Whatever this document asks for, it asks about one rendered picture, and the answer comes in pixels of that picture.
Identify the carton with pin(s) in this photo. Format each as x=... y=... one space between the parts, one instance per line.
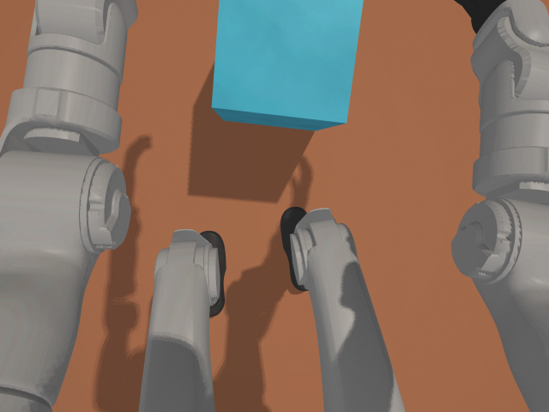
x=285 y=63

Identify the left robot shin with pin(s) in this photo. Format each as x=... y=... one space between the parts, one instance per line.
x=178 y=235

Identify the robot right upper arm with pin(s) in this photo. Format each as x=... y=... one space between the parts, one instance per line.
x=503 y=245

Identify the robot right thigh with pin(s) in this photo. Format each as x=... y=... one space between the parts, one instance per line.
x=357 y=374

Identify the robot left forearm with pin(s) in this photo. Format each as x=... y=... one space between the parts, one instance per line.
x=75 y=66

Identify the robot left upper arm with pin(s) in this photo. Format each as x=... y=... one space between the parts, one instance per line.
x=58 y=212

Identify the robot right forearm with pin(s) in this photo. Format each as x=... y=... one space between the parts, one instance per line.
x=511 y=62

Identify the right robot hand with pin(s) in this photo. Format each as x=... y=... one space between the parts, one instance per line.
x=479 y=10

